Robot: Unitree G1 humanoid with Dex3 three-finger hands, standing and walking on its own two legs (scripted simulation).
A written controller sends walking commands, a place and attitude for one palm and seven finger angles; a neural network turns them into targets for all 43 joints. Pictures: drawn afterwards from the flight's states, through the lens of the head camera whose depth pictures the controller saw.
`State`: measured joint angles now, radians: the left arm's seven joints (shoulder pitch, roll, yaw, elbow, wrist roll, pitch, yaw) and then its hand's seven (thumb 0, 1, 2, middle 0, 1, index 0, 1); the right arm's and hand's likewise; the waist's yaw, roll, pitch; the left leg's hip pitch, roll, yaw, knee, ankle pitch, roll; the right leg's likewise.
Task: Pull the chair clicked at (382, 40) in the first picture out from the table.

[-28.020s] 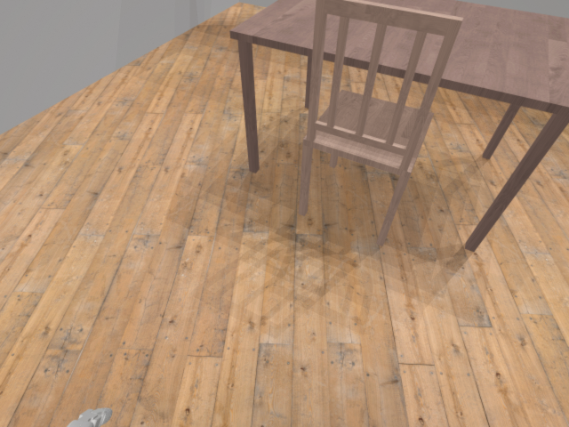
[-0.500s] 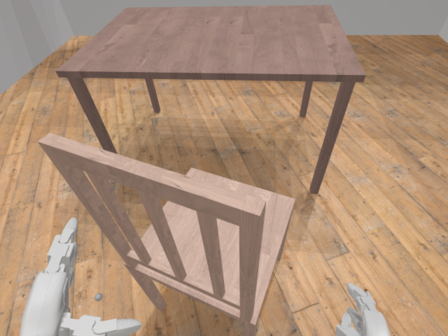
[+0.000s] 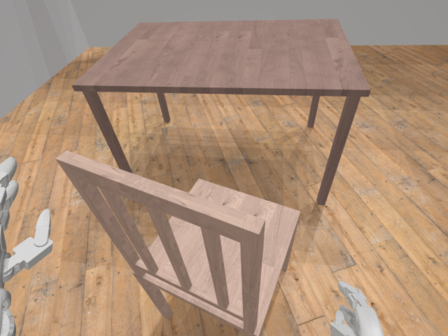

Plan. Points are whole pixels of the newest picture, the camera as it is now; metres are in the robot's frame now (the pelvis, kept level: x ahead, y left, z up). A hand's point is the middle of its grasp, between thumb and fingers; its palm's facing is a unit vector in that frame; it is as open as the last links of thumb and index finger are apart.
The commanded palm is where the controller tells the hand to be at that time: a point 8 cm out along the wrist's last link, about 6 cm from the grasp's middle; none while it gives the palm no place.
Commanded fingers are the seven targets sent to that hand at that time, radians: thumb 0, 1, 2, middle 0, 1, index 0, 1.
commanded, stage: draw the hand back to the body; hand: left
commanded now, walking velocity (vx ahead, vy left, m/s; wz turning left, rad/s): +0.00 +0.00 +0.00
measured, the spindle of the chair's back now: (173, 252) +0.30 +0.16 -0.06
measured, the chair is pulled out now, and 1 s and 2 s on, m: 0.58 0.58 0.58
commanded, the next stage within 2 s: step back with the hand held close in 0.34 s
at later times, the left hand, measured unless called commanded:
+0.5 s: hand (47, 238) +0.19 +0.27 +0.16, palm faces +0.48 -0.77 -0.42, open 7.4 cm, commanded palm +0.14 +0.30 +0.18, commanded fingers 0.00 0.90 0.90 -0.20 -0.30 -0.20 -0.30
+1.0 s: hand (28, 271) +0.15 +0.27 +0.16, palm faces +0.43 -0.74 -0.52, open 7.4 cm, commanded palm +0.09 +0.30 +0.18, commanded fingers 0.00 0.90 0.90 -0.20 -0.30 -0.20 -0.30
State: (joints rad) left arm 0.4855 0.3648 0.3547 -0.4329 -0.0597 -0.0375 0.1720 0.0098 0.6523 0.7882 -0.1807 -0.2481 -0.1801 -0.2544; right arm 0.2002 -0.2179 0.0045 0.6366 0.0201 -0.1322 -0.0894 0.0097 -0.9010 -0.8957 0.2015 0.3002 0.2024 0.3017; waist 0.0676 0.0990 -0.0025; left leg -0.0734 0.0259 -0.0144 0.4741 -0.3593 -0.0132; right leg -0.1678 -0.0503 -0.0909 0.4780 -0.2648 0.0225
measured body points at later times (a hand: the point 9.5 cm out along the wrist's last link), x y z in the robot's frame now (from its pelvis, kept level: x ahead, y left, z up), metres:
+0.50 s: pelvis +0.00 +0.00 +0.00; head -0.01 -0.03 +0.45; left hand +0.16 +0.31 +0.19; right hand +0.18 -0.22 -0.09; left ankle -0.06 +0.13 -0.74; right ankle +0.00 -0.13 -0.74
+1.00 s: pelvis -0.06 +0.01 +0.00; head -0.03 -0.01 +0.44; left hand +0.12 +0.31 +0.19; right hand +0.11 -0.23 -0.10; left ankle -0.06 +0.13 -0.74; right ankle +0.00 -0.13 -0.74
